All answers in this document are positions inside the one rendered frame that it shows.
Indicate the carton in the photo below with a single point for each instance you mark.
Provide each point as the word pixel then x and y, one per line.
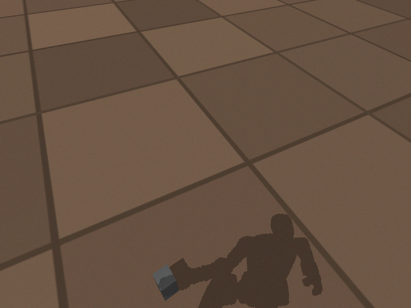
pixel 166 282

